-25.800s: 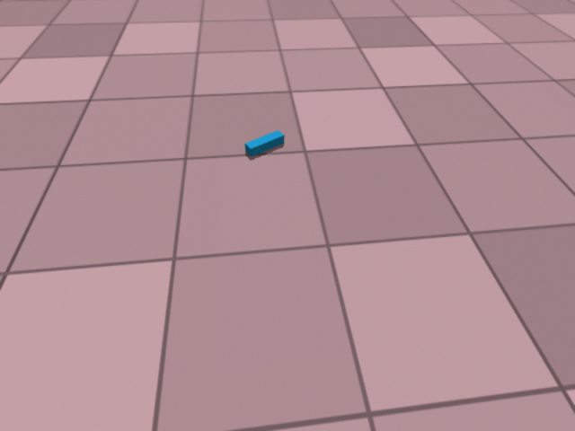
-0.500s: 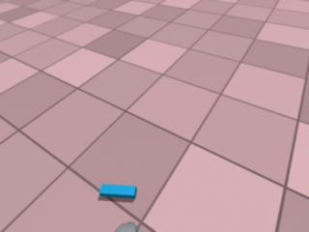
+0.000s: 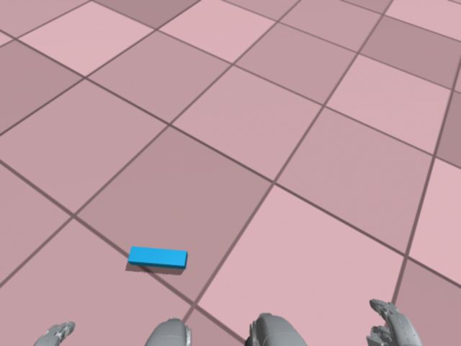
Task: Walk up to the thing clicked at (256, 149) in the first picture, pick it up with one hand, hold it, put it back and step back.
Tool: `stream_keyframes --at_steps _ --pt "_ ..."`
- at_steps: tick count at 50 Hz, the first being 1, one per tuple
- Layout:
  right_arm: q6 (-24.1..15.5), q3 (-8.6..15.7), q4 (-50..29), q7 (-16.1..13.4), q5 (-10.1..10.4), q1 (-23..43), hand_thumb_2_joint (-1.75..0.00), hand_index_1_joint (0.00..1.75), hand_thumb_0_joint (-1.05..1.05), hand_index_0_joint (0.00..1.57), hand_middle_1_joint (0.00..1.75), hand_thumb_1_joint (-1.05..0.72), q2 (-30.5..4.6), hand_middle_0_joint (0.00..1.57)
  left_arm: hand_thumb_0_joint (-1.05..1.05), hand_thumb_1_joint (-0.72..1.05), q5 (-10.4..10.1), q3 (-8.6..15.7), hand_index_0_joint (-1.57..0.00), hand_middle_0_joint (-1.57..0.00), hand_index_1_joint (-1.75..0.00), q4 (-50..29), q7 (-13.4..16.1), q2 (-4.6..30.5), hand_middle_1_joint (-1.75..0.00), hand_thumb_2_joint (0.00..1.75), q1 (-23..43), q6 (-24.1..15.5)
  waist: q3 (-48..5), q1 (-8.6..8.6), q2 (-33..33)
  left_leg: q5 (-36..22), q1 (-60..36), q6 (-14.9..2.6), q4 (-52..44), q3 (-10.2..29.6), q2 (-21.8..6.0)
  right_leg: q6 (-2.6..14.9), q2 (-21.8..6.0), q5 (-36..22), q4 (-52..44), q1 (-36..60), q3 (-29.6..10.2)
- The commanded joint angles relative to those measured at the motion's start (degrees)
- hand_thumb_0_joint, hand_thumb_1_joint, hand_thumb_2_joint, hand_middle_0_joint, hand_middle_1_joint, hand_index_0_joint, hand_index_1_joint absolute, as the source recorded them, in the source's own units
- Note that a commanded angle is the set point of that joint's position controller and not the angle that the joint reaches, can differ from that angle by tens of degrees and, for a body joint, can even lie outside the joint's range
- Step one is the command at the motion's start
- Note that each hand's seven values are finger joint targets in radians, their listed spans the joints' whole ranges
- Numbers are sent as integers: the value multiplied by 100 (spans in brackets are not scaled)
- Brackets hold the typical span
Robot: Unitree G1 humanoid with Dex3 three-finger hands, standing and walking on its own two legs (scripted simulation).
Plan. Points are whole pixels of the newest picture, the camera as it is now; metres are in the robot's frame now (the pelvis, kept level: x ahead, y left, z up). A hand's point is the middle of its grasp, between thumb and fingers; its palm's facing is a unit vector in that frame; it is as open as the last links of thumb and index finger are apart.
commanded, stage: walk up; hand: left
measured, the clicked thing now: (158, 257) +0.45 +0.26 -0.72
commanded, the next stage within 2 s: none
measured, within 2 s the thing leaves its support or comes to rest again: neither
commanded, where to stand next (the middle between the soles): +0.06 +0.02 m, yaw -1 degrees
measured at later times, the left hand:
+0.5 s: hand out of the picture +0.01 +0.27 -0.13, palm faces +0.04 -0.93 -0.37, open 7.4 cm
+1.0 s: hand out of the picture +0.05 +0.33 -0.14, palm faces +0.07 -0.87 -0.49, open 7.4 cm
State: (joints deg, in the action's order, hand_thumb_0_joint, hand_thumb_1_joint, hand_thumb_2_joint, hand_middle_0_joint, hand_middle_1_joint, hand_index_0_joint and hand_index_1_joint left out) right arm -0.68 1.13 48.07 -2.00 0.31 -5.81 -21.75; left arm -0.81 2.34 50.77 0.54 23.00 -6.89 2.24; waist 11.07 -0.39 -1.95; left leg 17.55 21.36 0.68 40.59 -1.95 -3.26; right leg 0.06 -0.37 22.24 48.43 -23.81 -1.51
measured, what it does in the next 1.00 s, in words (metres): steps on the spot: right foot, then left foot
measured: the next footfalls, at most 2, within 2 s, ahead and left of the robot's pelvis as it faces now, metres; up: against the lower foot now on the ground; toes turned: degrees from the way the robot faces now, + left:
right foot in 0.02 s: +0.07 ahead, -0.13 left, +0.00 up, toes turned +0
left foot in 0.36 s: -0.05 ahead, +0.10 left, +0.00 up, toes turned +4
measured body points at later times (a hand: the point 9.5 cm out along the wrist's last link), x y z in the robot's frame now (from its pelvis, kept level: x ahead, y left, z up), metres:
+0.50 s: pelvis -0.03 +0.00 +0.02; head -0.05 +0.00 +0.47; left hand +0.01 +0.32 -0.10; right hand -0.01 -0.33 -0.09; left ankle -0.09 +0.09 -0.72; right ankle +0.04 -0.12 -0.67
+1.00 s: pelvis -0.05 +0.03 -0.02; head -0.01 +0.02 +0.42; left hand +0.05 +0.37 -0.11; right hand +0.06 -0.28 -0.15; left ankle -0.07 +0.18 -0.72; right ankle +0.11 -0.13 -0.71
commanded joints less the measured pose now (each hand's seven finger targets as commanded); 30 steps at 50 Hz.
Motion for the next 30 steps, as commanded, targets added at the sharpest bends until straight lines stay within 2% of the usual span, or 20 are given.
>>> stream_keyframes --at_steps 1,2,3,4,5,7,9,12,14,15,17,18,19,20,21,22,23,24,28,30 --pt "128 412 -335 -97 129 -29 -90 30 0 20 30 -90 -1351 20 0 90 145 398 -20 -20 -30 -111 77 1181 -30 90 -830 -136 -1814 -211 522 -3000 -701 -596 610 503 -643 189 -212 -2723 -1807 1034 -101" --pt "154 351 -359 -92 183 -192 -90 30 0 20 30 -90 -1124 20 0 90 214 509 -20 -20 -30 -253 72 1553 -30 90 -618 -152 -1775 -97 -473 -1537 71 -286 1366 255 -74 589 -1051 -4199 -1815 1319 -1277" --pt "215 271 -351 -145 176 -326 -90 30 0 20 30 -90 -876 20 0 90 210 503 -20 -20 -30 -470 56 1698 -30 90 -285 -127 -1483 -34 -1244 1812 795 -209 2114 120 706 1247 -1834 -5279 -2063 1343 -2074" --pt "254 372 -328 -229 103 -234 -90 30 0 20 30 -90 -1074 20 0 90 255 525 -20 -20 -30 -614 58 1891 -30 90 -236 -117 -1679 -202 -1482 2546 590 -218 2800 526 626 1873 -2271 -5583 -2033 1065 -2535" --pt "239 427 -262 -225 70 -197 -90 30 0 20 30 -90 -1253 20 0 90 252 526 -20 -20 -30 -631 61 1719 -30 90 -187 -108 -1534 -154 -1227 2301 470 -201 3093 734 583 1826 -2136 -5276 -2043 751 -2432" --pt "246 439 -136 -138 151 -311 -90 30 0 20 30 -90 -1253 20 0 90 268 437 -20 -20 -30 -732 86 1340 -30 90 112 -81 -1479 -22 -838 1712 459 -199 3536 917 813 1473 -1371 -4934 -1722 696 -1322" --pt "232 397 -98 -124 144 -459 -90 30 0 20 30 -90 -1210 20 0 90 317 437 -20 -20 -30 -805 126 1201 -30 90 216 -65 -1729 -49 -801 1243 529 -79 3574 813 895 1305 -1171 -4118 -1625 913 -1081" --pt "38 345 95 19 20 -617 -90 30 0 20 30 -90 -1261 20 0 90 377 430 -20 -20 -30 -701 75 1063 -30 90 -333 -198 -2173 -329 -703 1121 777 27 1538 376 528 1275 -1056 468 -2317 2151 -1372" --pt "-61 427 -5 172 -119 -524 -90 30 0 20 30 -90 -1392 20 0 90 402 575 -20 -20 -30 -659 -57 1451 -30 90 -840 -264 -2022 -511 -1123 1810 978 -89 556 227 505 1477 -1488 1974 -2694 2510 -2140" --pt "-95 444 -23 234 -162 -680 -90 30 0 20 30 -90 -1422 20 0 90 367 641 -20 -20 -30 -671 -117 1598 -30 90 -911 -266 -1889 -421 -1229 2103 718 -208 -109 278 429 1511 -1768 2149 -2760 2361 -2427" --pt "-125 502 202 271 -221 -1330 -90 30 0 20 30 -90 -1358 20 0 90 302 640 -20 -20 -30 -644 -144 1720 -30 90 -621 -214 -1478 95 -719 1338 -927 -483 -1802 6 469 1031 -1497 1709 -2510 1070 -1642" --pt "-156 573 354 269 -299 -1681 -90 30 0 20 30 -90 -1317 20 0 90 289 531 -20 -20 -30 -639 -123 1471 -30 90 -584 -189 -1244 417 0 729 -2207 -604 -2756 157 509 429 -850 1665 -1736 -76 -746" --pt "-140 728 275 292 -406 -1555 -90 30 0 20 30 -90 -1751 20 0 90 227 362 -20 -20 -30 -774 -85 890 -30 90 -632 -215 -848 365 1921 2118 -2969 -933 -3272 2631 -641 95 54 1370 239 -2061 148" --pt "-129 720 -86 295 -516 -1124 -90 30 0 20 30 -90 -2036 20 0 90 168 435 -20 -20 -30 -813 -25 1020 -30 90 -361 -303 -238 344 1374 3093 -2449 -1270 -3357 3843 -1576 -9 349 1049 815 -3189 304" --pt "-129 733 -31 362 -319 -1253 -90 30 0 20 30 -90 -2128 20 0 90 283 549 -20 -20 -30 -828 -37 1552 -30 90 260 -384 370 568 1012 4128 -991 -1639 -3698 4114 -2063 30 -309 703 724 -2526 -385" --pt "-177 648 -129 384 -292 -843 -90 30 0 20 30 -90 -1802 20 0 90 221 544 -20 -20 -30 -705 -102 1552 -30 90 93 -461 862 320 660 3348 -380 -1556 -3625 3257 -1667 82 -402 264 602 -1806 -452" --pt "-227 508 -136 377 -326 -711 -90 30 0 20 30 -90 -1461 20 0 90 169 468 -20 -20 -30 -589 -180 1268 -30 90 -88 -522 789 207 494 2360 -624 -1378 -3376 2512 -1104 41 -287 -1 402 -1601 -427" --pt "-300 484 -144 352 -291 -666 -90 30 0 20 30 -90 -1408 20 0 90 157 424 -20 -20 -30 -461 -244 1027 -30 90 -439 -528 612 80 725 1701 -894 -1254 -3247 1948 -922 37 -218 -298 300 -1532 -353" --pt "-187 545 -296 363 -293 -720 -90 30 0 20 30 -90 -1429 20 0 90 93 372 -20 -20 -30 -279 -158 1086 -30 90 -765 -554 -139 138 1319 578 -598 -1056 -2655 712 -452 -74 -200 -526 -562 -108 332" --pt "41 519 -402 375 -360 -722 -90 30 0 20 30 -90 -1289 20 0 90 10 360 -20 -20 -30 -132 47 1041 -30 90 -876 -569 -377 141 1408 -784 -398 -1062 -1886 490 -397 -67 -159 -1056 -1003 675 381"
